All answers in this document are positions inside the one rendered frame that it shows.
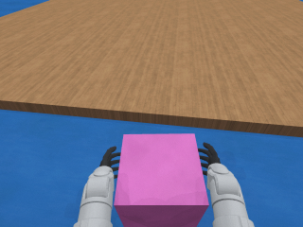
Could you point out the left robot hand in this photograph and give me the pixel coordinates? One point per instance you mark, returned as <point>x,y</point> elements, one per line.
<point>108,156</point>

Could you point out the robot right forearm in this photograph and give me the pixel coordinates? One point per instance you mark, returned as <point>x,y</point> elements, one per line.
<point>227,201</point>

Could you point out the robot left forearm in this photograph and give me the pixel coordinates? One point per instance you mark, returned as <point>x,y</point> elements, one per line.
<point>97,199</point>

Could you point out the carton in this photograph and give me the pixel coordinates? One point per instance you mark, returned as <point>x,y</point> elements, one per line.
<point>160,182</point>

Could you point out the right robot hand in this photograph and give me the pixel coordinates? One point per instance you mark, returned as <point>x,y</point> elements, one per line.
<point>212,156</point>

